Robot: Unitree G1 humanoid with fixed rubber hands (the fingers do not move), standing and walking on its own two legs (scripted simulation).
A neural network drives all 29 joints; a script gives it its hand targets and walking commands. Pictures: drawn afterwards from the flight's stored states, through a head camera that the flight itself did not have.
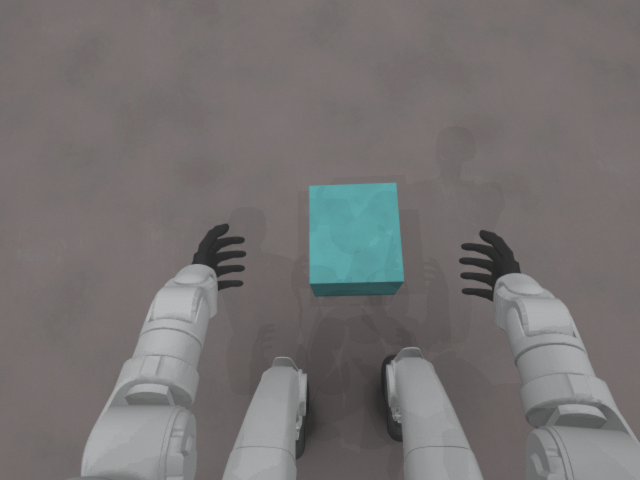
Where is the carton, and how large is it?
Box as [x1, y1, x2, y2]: [309, 183, 403, 296]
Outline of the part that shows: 395,183 309,186 310,285 315,296 394,294 403,281 403,272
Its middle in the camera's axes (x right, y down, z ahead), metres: +0.09 +0.02 +1.05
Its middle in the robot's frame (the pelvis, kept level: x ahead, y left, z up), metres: +0.54 -0.03 -0.59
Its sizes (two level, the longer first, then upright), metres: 0.256 0.223 0.189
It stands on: the floor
